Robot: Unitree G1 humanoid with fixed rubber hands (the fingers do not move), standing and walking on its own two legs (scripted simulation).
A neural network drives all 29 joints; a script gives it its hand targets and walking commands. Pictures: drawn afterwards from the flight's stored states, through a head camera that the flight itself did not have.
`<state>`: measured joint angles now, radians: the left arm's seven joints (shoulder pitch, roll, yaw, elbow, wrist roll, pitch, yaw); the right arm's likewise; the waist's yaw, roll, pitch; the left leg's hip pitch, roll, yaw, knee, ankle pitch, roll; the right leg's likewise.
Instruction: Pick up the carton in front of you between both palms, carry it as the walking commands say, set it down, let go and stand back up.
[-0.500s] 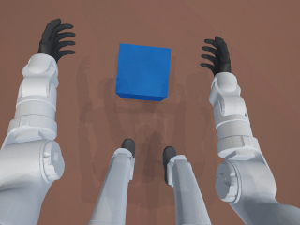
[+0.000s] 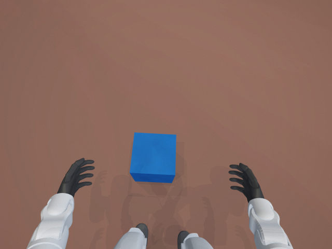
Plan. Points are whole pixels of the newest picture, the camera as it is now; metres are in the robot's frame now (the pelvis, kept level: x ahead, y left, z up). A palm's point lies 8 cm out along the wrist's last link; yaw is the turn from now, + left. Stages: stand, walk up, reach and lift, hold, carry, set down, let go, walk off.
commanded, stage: let go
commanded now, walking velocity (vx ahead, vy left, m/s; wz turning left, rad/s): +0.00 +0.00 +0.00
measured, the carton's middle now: (154, 159) +0.47 +0.05 -0.63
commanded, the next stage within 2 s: stand in 0.64 s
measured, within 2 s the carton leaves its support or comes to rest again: neither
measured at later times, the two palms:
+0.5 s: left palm (67, 221) +0.18 +0.21 -0.05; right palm (283, 224) +0.18 -0.25 -0.04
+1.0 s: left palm (42, 244) +0.13 +0.27 -0.08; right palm (272, 227) +0.17 -0.26 -0.10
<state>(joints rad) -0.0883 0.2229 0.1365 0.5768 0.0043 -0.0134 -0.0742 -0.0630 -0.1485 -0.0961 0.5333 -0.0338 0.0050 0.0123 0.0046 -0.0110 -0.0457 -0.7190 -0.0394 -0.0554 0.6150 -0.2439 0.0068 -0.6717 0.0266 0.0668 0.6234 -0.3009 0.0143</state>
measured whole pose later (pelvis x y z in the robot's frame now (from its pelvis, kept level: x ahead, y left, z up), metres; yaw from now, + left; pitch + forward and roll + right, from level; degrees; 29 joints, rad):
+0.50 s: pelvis +0.02 -0.02 +0.02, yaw +0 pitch -4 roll +1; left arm 0.22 0.22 0.05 0.42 0.01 0.13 -0.08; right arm 0.21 -0.20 -0.04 0.43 -0.01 0.13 0.07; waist 0.00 -0.02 0.10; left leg -0.10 -0.02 -0.06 0.43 -0.25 -0.01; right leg -0.07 0.03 0.05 0.45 -0.31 -0.02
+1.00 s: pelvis +0.06 -0.01 +0.00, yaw +6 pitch +5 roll +1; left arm 0.32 0.28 0.02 0.62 0.02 -0.02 0.04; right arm 0.32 -0.27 -0.01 0.74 -0.02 -0.06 -0.01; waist 0.02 0.00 -0.09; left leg -0.34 -0.08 -0.12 0.64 -0.38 0.01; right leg -0.25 -0.03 -0.05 0.63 -0.46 0.00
